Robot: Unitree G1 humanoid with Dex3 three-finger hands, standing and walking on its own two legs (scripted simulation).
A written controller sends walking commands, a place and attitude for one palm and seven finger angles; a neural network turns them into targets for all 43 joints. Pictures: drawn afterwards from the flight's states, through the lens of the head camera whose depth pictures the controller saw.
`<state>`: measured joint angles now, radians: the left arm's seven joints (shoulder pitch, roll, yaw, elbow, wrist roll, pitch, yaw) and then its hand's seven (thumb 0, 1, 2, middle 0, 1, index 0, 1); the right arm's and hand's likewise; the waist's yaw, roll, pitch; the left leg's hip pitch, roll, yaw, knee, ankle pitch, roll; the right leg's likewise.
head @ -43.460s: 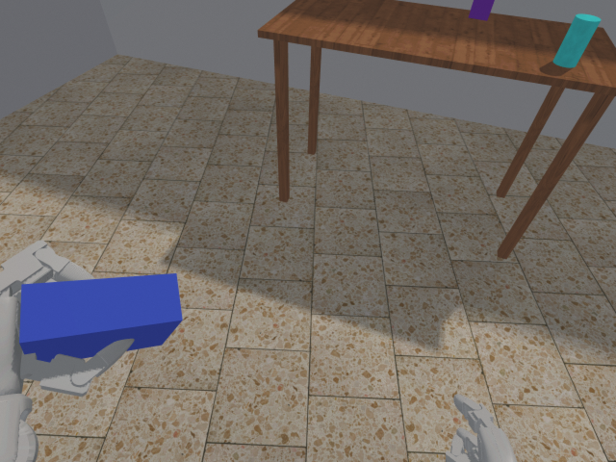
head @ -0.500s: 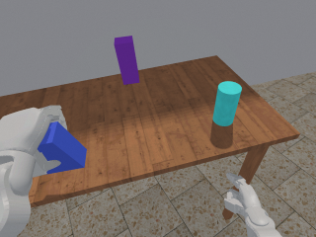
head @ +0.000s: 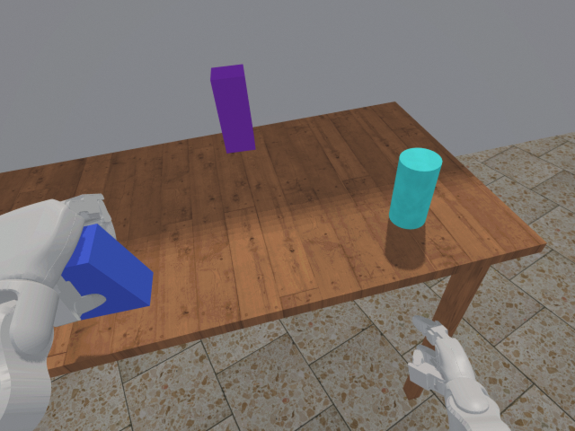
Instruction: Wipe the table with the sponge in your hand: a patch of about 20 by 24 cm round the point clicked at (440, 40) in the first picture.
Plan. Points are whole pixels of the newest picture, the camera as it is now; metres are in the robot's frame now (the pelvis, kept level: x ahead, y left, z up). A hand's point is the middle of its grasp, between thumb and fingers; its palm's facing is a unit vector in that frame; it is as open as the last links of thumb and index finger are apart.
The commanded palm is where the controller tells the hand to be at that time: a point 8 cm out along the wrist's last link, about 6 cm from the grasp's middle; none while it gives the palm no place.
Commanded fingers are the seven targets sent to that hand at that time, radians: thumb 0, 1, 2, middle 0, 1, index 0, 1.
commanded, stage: bring the sponge back beside the body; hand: left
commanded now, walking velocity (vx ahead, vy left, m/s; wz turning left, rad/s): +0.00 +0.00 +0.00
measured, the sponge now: (94, 284) +0.21 +0.29 +0.14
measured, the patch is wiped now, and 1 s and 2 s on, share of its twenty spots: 0.95 0.95 0.95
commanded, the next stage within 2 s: step back with the hand held close in 0.06 s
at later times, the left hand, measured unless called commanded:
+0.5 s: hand (111, 243) +0.22 +0.24 +0.22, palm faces +0.35 -0.81 -0.46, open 9.0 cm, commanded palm +0.16 +0.30 +0.24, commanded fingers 0.00 0.10 1.30 -1.20 -1.60 -1.20 -1.60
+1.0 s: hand (0, 307) +0.12 +0.27 +0.24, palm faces +0.54 -0.74 -0.40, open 9.0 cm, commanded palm +0.07 +0.31 +0.24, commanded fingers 0.00 0.10 1.30 -1.20 -1.60 -1.20 -1.60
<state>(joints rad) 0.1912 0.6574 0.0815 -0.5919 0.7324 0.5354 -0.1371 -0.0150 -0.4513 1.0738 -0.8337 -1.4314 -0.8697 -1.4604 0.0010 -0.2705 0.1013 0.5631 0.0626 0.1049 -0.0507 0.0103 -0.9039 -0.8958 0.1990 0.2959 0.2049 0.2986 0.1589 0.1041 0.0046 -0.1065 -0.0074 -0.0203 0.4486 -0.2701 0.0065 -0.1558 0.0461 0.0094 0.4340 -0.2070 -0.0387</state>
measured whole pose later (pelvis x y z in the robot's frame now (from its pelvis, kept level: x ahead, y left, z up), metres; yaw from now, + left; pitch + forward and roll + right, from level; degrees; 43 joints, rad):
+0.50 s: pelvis +0.00 +0.01 -0.01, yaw +1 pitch +2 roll +0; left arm 0.45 0.50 0.44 -0.82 -0.08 0.00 0.12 -0.02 -0.45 1.07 -0.83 -1.43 -0.87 -1.46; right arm 0.19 -0.24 0.05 0.55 0.02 0.10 -0.04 0.01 -0.90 -0.90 0.20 0.30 0.21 0.30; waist -0.02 -0.05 0.01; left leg -0.30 -0.04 -0.03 0.58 -0.32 0.02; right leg -0.34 0.01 -0.01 0.57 -0.27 -0.01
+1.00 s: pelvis -0.07 +0.02 -0.02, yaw +2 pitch +1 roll -2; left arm 0.38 0.47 0.51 -0.71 -0.05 -0.17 0.16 -0.02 -0.45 1.07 -0.84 -1.43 -0.87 -1.46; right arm 0.19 -0.22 0.02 0.54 0.02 0.02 -0.06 0.01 -0.90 -0.90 0.20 0.30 0.21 0.30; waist 0.00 -0.01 -0.02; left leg -0.46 -0.03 -0.05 0.69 -0.26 0.03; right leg -0.45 0.04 0.00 0.61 -0.20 0.00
